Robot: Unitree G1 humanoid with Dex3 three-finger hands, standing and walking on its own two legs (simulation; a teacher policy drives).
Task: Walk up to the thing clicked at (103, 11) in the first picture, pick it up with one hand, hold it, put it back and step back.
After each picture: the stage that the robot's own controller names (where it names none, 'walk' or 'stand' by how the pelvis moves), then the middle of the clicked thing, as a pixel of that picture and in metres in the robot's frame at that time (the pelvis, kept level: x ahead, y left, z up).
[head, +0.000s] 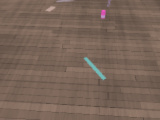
stand; (103, 14) +2.25 -0.35 -0.72
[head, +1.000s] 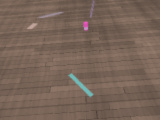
walk; (85, 26) +2.13 +0.07 -0.71
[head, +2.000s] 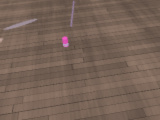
walk; (65, 41) +1.48 +0.28 -0.72
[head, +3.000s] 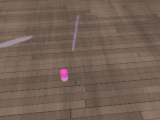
walk; (64, 75) +0.94 +0.23 -0.71
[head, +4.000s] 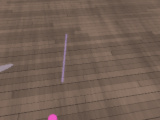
walk; out of the picture +0.52 +0.21 -0.70
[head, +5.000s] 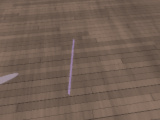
stand; out of the picture +0.36 +0.20 -0.72
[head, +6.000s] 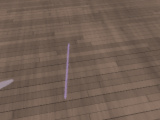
stand; out of the picture +0.35 +0.21 -0.73
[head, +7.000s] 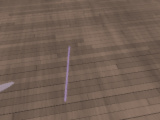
stand; out of the picture +0.35 +0.22 -0.73
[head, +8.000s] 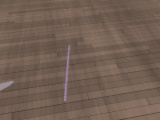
stand; out of the picture +0.34 +0.22 -0.73
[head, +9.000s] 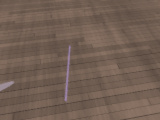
stand; out of the picture +0.34 +0.21 -0.73
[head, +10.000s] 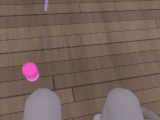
go down; (31, 72) +0.44 +0.22 -0.35
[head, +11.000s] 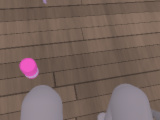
go down; (29, 68) +0.43 +0.22 -0.30
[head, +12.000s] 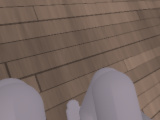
close in; out of the picture +0.42 +0.26 -0.22
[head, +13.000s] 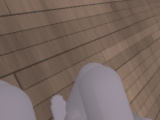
close; out of the picture +0.42 +0.28 -0.22
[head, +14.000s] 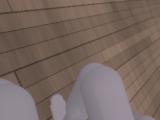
lift; out of the picture +0.41 +0.27 -0.23
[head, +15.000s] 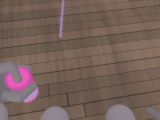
lift; (23, 85) +0.34 +0.20 -0.03
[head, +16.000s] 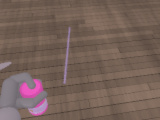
hold; (34, 97) +0.32 +0.18 -0.01
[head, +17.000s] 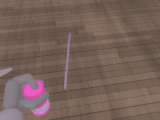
hold; (37, 98) +0.32 +0.17 +0.00
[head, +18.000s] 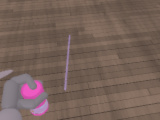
hold; (35, 98) +0.32 +0.17 +0.00
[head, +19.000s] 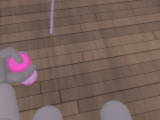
crouch; (24, 69) +0.41 +0.19 -0.08
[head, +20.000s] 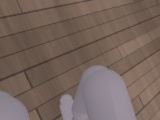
lower; out of the picture +0.45 +0.27 -0.21
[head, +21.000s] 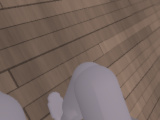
lower; out of the picture +0.43 +0.29 -0.23
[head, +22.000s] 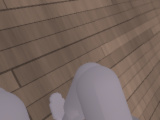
lower; out of the picture +0.43 +0.29 -0.23
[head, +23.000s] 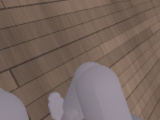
lower; out of the picture +0.43 +0.29 -0.23
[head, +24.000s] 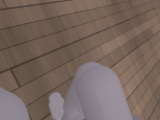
rest; out of the picture +0.43 +0.29 -0.23
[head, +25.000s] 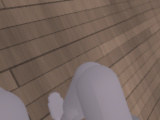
withdraw; out of the picture +0.43 +0.29 -0.23
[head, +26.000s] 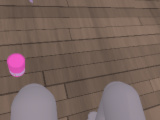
stand; (16, 65) +0.45 +0.24 -0.28
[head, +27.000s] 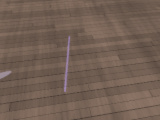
stand; out of the picture +0.38 +0.20 -0.65
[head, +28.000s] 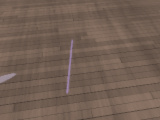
stand; out of the picture +0.40 +0.21 -0.66
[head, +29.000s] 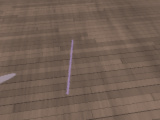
stand; out of the picture +0.39 +0.20 -0.66
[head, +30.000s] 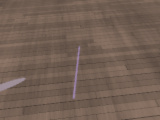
stand; out of the picture +0.41 +0.20 -0.72
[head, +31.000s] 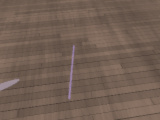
stand; out of the picture +0.38 +0.21 -0.72
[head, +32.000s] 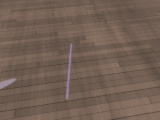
walk; out of the picture +0.36 +0.22 -0.73
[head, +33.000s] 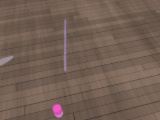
walk; (58, 111) +0.50 +0.22 -0.70
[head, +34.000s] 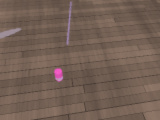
walk; (58, 74) +0.78 +0.19 -0.70
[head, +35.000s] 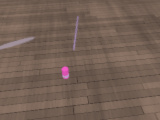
stand; (65, 72) +1.00 +0.21 -0.70
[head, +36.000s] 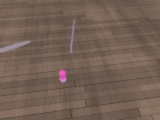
stand; (62, 76) +0.99 +0.21 -0.73
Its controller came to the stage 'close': yes
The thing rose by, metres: 0.70
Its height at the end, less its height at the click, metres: +0.00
